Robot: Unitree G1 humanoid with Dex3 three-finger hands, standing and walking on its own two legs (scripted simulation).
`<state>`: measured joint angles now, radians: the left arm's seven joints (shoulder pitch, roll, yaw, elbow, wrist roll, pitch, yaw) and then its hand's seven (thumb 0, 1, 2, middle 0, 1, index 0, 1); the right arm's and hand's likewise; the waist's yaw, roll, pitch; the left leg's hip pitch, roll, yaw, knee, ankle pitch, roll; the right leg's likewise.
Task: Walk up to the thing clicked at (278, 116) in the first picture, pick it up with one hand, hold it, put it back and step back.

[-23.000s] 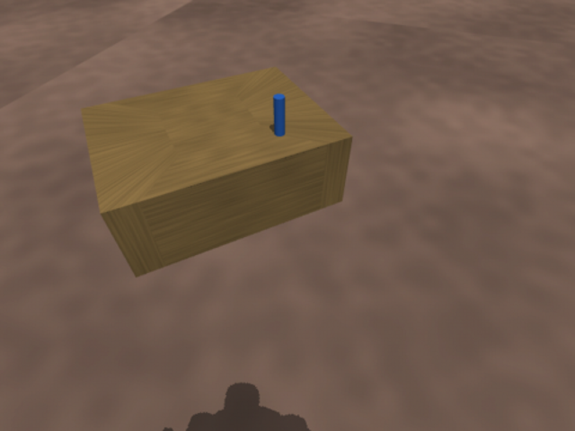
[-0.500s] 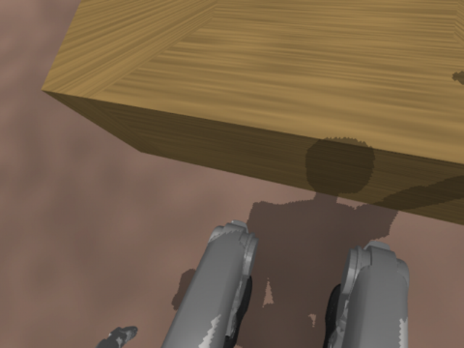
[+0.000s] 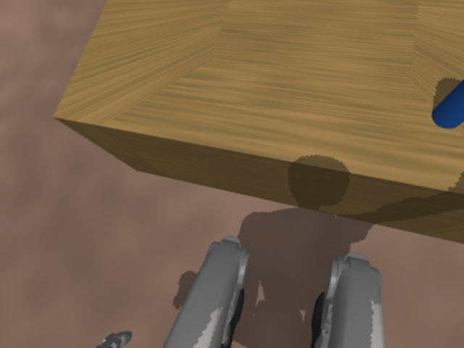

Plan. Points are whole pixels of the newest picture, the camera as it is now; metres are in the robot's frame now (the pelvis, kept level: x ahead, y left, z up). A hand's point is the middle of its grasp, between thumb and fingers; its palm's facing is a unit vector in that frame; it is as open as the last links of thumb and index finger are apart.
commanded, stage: rise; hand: right
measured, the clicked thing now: out of the picture +0.55 -0.28 -0.01
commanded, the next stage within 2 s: home in 0.12 s
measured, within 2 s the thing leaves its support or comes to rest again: neither
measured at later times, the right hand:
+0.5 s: hand out of the picture +0.45 -0.41 +0.18, palm faces +0.38 +0.86 -0.34, open 16.4 cm
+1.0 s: hand out of the picture +0.25 -0.27 +0.17, palm faces +0.13 +0.97 -0.21, open 17.1 cm
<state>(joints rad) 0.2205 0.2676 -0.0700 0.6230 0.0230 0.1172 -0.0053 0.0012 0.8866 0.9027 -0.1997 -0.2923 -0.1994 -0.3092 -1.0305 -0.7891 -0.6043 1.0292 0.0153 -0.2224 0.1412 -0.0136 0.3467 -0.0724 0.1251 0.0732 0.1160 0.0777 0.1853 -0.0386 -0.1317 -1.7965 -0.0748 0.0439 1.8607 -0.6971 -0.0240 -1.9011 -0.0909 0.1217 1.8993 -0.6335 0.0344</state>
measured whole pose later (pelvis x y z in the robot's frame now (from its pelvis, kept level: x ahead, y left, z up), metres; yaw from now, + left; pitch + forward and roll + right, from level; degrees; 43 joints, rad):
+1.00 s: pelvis +0.06 -0.03 +0.24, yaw -7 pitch +11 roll +4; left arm 0.28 0.22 -0.04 0.55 -0.06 -0.04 0.11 0.01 0.90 0.90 -0.20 -0.29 -0.21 -0.30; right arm 0.19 -0.32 -0.09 0.25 0.07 0.40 0.06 -0.01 0.48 -0.09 0.07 0.06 0.07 0.07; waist 0.04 -0.06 -0.13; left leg -0.57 0.00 0.01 0.83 -0.45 -0.04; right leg -0.69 -0.05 0.03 0.93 -0.43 -0.01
